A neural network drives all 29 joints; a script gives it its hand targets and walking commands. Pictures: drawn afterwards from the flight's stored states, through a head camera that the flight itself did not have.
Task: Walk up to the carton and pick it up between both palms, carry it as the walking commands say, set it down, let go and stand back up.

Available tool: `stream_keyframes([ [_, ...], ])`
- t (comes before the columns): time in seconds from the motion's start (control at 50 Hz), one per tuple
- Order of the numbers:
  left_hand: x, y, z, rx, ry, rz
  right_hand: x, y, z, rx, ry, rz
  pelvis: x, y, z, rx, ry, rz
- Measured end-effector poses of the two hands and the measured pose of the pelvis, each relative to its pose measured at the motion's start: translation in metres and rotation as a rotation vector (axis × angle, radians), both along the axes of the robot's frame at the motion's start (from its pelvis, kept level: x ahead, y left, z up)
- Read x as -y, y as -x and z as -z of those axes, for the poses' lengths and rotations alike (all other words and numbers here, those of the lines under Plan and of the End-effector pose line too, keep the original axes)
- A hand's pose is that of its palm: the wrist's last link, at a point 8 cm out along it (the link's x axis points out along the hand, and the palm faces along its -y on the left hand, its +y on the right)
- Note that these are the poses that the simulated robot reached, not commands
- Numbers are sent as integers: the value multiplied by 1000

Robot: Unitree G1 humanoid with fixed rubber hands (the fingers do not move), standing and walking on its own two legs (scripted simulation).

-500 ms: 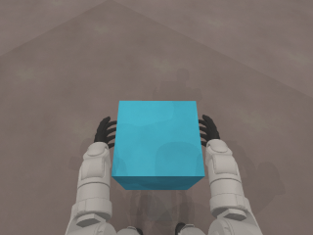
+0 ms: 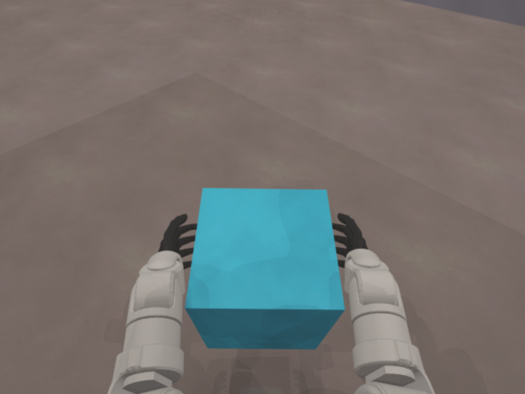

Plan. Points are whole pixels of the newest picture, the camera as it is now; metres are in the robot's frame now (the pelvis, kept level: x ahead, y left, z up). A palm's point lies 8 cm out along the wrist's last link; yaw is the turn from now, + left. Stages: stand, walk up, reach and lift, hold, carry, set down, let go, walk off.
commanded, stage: reach and lift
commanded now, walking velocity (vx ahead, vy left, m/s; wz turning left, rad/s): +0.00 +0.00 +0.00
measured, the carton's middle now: (263, 274) +0.32 +0.03 -0.04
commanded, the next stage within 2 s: hold in 1.56 s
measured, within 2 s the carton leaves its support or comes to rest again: neither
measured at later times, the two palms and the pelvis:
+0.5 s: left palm (178, 254) +0.29 +0.16 +0.06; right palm (369, 261) +0.30 -0.14 +0.05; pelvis +0.00 +0.00 +0.00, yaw +0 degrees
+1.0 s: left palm (178, 254) +0.30 +0.16 +0.05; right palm (369, 266) +0.30 -0.14 +0.05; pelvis +0.01 +0.01 +0.00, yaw +0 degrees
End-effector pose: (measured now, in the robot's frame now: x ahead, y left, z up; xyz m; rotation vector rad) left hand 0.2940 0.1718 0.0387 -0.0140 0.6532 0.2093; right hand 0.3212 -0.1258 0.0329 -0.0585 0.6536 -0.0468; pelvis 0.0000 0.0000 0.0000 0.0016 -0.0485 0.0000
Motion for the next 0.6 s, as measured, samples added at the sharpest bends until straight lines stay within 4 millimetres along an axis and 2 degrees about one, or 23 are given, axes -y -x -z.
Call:
stream_keyframes([
  [0.24, 4, 5, -19, 8, -4, 13, 4, 9, -19, 8, -8, 21, -2, 2, -2, 72, -1, -1],
  [0.6, 16, -3, -15, -13, -11, 75, 17, 18, -16, -12, -6, 77, -6, 1, -3, 69, 1, -1],
])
